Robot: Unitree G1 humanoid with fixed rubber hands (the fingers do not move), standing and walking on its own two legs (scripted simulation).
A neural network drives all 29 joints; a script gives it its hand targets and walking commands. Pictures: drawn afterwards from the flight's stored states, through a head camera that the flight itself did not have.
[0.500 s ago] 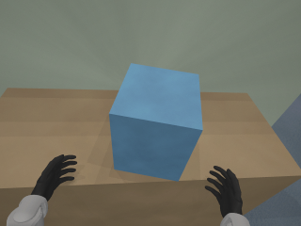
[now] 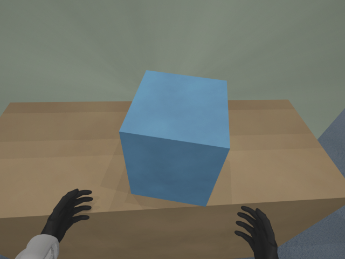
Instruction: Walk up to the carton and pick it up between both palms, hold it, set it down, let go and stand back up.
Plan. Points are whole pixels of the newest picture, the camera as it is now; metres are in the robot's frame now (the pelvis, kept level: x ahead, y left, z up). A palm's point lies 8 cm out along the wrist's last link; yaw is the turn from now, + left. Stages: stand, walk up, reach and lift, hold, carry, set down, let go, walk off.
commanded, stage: set down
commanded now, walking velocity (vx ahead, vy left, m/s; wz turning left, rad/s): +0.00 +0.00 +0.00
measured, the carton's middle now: (176, 140) +0.39 +0.00 +0.07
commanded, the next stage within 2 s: let go in 0.56 s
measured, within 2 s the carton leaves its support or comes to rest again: neither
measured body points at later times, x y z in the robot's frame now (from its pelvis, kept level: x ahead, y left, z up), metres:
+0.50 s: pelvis +0.01 -0.01 +0.00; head +0.01 -0.03 +0.45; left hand +0.20 +0.24 +0.01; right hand +0.18 -0.21 -0.06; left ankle +0.03 +0.14 -0.75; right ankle -0.04 -0.13 -0.75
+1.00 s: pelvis +0.01 -0.01 +0.00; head +0.01 -0.04 +0.45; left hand +0.20 +0.24 +0.01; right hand +0.18 -0.22 -0.09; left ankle +0.03 +0.14 -0.75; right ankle -0.04 -0.13 -0.75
